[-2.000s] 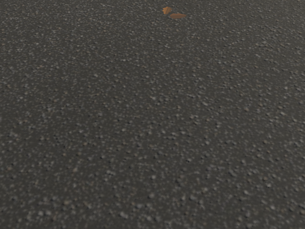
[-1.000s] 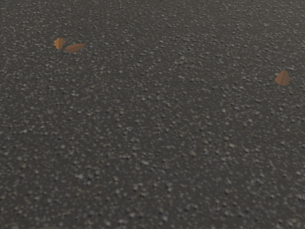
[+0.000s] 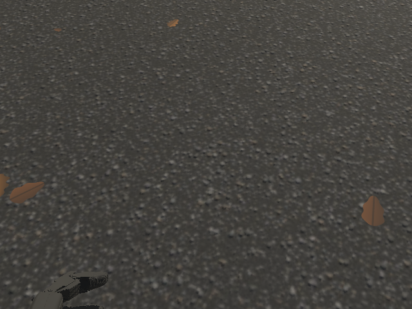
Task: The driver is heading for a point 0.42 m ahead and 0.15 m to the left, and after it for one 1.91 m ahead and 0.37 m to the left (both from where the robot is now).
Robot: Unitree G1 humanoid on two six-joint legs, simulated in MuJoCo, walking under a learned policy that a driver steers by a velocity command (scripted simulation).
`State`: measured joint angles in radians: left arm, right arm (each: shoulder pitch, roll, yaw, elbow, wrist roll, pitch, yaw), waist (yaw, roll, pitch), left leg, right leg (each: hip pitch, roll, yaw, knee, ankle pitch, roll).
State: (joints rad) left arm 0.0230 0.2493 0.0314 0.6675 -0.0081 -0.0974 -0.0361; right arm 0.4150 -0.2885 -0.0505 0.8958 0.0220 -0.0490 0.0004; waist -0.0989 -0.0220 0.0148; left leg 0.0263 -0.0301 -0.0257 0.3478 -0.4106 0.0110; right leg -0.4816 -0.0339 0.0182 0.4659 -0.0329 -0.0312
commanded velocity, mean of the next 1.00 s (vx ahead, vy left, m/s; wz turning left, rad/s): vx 0.26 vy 0.00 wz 0.41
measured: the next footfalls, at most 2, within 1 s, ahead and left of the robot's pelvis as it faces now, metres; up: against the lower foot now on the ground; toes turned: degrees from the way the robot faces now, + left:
left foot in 0.50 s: +0.39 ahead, +0.17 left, +0.00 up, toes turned +19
right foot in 0.96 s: +0.46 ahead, -0.06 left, +0.00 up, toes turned +27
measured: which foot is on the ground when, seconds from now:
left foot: down 0.00-0.00, up 0.02-0.48, down 0.50-1.00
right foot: down 0.00-0.50, up 0.52-0.94, down 0.96-1.00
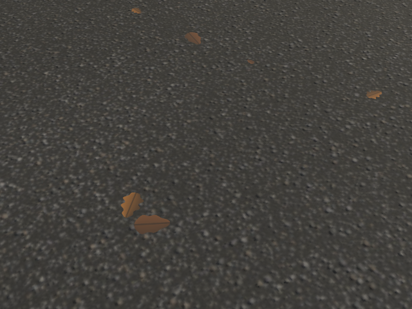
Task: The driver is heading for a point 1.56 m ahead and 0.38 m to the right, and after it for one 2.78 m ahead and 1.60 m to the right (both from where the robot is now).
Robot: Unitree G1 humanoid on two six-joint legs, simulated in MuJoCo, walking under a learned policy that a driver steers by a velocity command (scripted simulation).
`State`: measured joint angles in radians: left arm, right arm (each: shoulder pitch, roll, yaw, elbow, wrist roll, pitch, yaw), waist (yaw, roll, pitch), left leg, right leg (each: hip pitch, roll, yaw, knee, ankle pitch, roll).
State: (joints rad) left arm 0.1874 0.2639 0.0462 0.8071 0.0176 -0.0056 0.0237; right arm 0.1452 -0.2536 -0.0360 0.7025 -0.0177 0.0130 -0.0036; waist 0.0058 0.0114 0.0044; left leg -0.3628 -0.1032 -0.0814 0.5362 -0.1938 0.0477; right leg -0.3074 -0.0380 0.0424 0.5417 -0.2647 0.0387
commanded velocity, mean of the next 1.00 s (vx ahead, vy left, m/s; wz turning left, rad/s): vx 0.13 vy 0.00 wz -0.26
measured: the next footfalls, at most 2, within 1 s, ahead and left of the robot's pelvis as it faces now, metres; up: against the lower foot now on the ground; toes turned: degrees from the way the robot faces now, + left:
right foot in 0.72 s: +0.30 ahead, -0.14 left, +0.00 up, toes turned -11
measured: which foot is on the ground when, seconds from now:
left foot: down 0.00-0.72, up 0.74-1.00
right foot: down 0.00-0.32, up 0.34-0.70, down 0.72-1.00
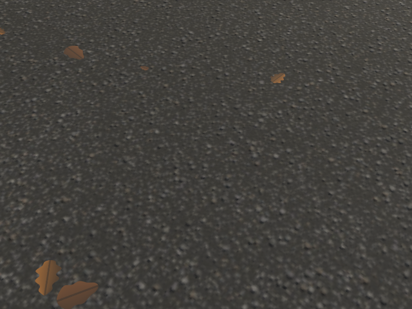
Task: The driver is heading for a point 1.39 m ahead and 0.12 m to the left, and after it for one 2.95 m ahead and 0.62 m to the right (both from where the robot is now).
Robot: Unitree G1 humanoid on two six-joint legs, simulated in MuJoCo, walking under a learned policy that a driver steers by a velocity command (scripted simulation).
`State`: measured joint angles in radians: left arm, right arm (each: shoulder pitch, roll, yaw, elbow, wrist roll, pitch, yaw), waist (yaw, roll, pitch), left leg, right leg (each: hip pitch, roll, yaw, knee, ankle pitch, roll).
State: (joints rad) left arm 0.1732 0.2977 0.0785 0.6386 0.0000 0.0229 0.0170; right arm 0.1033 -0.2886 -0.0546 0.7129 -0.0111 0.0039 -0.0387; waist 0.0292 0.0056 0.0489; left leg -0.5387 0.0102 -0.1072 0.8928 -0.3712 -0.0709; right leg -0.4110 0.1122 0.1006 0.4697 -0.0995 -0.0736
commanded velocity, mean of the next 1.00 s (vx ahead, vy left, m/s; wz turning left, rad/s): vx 0.19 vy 0.00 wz -0.11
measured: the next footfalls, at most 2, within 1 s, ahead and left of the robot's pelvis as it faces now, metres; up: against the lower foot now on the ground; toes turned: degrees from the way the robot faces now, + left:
left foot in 0.16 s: +0.09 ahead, +0.14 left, +0.00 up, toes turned -5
right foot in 0.42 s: +0.04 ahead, -0.11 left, +0.00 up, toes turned -1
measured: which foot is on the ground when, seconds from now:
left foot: up 0.00-0.14, down 0.16-1.00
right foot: down 0.00-0.16, up 0.18-0.40, down 0.42-0.66, up 0.68-1.00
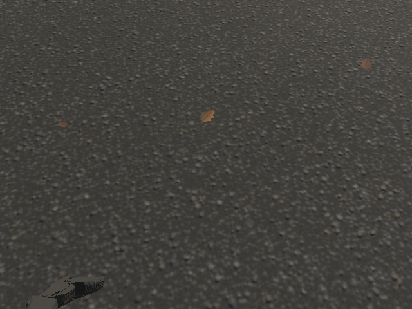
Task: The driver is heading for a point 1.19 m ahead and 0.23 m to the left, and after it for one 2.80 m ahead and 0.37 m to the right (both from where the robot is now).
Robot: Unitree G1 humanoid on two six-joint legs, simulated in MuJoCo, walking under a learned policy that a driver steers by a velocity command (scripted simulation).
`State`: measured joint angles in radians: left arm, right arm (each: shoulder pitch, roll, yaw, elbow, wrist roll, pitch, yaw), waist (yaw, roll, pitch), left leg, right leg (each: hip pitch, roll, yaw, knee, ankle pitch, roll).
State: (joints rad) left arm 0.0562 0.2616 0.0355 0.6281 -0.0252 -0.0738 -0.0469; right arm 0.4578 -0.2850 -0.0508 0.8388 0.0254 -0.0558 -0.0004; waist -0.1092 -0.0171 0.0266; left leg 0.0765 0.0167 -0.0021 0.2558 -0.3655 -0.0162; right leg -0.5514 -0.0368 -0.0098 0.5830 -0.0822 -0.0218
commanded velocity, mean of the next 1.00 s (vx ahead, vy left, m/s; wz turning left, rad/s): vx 0.49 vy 0.00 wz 0.32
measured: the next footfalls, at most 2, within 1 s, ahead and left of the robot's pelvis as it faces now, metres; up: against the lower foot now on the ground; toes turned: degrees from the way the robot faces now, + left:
right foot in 0.04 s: +0.19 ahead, -0.13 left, +0.00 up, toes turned -1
left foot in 0.62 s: +0.50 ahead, +0.11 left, +0.00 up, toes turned +12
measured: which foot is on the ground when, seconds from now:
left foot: down 0.00-0.06, up 0.08-0.60, down 0.62-1.00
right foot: up 0.00-0.02, down 0.04-0.64, up 0.66-1.00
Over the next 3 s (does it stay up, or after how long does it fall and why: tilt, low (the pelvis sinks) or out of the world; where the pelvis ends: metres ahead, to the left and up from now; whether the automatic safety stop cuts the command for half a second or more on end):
stays up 0.79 0.08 0.00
